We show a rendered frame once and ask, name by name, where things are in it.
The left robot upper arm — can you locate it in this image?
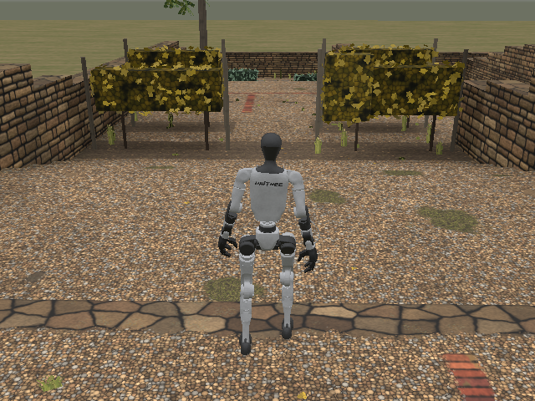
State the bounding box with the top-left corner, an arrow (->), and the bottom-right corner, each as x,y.
229,168 -> 252,213

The right robot shin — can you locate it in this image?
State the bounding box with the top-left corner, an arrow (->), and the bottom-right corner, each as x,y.
282,272 -> 294,327

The robot left forearm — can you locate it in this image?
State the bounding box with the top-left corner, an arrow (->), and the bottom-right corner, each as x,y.
220,200 -> 237,239

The right robot upper arm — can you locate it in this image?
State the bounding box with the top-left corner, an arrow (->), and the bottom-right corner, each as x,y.
287,170 -> 307,218

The left robot hand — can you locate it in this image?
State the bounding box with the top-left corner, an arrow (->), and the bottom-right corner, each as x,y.
218,236 -> 237,257

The robot right forearm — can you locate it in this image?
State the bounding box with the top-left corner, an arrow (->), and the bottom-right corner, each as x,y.
298,206 -> 315,250

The right robot thigh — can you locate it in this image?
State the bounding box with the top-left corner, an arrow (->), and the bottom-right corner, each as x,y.
278,232 -> 296,287

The right robot hand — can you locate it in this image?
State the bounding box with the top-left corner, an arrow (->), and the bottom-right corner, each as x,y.
298,248 -> 318,273

